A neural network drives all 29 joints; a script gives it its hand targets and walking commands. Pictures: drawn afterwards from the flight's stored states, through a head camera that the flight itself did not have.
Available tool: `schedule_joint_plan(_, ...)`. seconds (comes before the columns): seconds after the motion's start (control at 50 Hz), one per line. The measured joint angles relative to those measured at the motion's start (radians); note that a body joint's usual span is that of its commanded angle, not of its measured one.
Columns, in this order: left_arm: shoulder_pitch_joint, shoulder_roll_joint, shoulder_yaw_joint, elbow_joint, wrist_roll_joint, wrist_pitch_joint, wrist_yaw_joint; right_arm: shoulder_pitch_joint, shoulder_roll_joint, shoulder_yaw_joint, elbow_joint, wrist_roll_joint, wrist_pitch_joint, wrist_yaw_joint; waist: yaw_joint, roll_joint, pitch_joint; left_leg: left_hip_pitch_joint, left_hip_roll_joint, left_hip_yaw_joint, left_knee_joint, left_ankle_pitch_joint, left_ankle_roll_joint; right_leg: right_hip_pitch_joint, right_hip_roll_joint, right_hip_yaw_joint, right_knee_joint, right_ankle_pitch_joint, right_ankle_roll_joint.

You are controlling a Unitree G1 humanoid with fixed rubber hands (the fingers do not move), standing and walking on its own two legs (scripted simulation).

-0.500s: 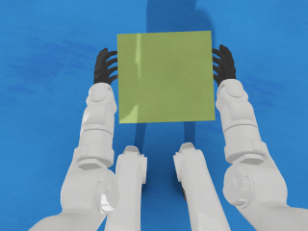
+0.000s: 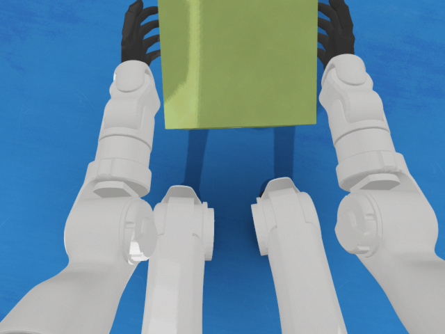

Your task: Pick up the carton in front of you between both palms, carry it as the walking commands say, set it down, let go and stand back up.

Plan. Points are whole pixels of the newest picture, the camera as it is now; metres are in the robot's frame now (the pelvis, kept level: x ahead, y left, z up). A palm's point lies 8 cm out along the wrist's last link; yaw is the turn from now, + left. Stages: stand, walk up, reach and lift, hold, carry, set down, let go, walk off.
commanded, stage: set down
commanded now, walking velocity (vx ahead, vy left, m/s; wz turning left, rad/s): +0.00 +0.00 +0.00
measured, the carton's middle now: (234, 71) +0.50 -0.02 -0.23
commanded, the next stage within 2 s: none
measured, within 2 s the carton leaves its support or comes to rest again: rests again in 0.64 s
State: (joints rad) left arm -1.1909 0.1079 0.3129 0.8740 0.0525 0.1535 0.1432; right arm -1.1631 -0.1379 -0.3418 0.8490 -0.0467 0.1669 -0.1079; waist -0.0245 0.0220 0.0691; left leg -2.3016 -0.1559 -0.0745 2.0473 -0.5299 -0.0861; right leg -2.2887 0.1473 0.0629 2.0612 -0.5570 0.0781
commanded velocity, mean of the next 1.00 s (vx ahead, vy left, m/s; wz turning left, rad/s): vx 0.00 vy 0.00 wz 0.00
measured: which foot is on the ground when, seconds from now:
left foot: down 0.00-1.00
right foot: down 0.00-1.00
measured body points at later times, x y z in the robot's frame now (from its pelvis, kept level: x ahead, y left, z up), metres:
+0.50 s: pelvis +0.00 +0.00 -0.02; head +0.34 -0.01 +0.27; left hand +0.52 +0.13 -0.19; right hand +0.51 -0.17 -0.19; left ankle +0.11 +0.12 -0.37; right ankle +0.11 -0.12 -0.37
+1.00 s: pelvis +0.00 +0.00 -0.03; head +0.34 -0.01 +0.26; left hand +0.52 +0.13 -0.20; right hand +0.51 -0.18 -0.20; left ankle +0.11 +0.12 -0.37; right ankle +0.11 -0.12 -0.37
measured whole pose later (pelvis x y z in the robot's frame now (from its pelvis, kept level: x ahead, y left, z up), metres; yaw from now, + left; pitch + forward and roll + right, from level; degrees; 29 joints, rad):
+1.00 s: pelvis +0.00 +0.00 -0.03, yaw +0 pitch +37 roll +0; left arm -1.31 0.18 0.33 1.13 0.08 0.08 0.07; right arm -1.28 -0.20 -0.35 1.09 -0.09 0.09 -0.04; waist -0.03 0.02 0.23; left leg -2.28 -0.12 -0.04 2.19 -0.56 -0.05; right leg -2.26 0.10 0.04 2.20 -0.59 0.06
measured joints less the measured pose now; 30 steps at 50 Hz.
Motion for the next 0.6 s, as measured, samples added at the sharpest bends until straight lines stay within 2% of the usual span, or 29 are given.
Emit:
schedule_joint_plan(0.16, 0.005, 0.025, -0.052, 0.02, -0.069, -0.013, 0.016, -0.003, -0.021, 0.057, 0.026, 0.068, -0.012, -0.021, -0.003, 0.0, 0.053, 0.014, 0.002, 0.007, 0.078, -0.04, 0.001, 0.014, -0.003, -0.007, 0.078, -0.04, -0.003)
schedule_joint_plan(0.6, -0.063, 0.044, -0.035, 0.178, -0.035, -0.053, 0.008, -0.067, -0.04, 0.041, 0.177, 0.023, -0.049, -0.005, -0.003, 0.0, 0.117, 0.026, 0.017, 0.025, 0.126, -0.045, 0.018, 0.028, -0.019, -0.013, 0.123, -0.043, -0.008)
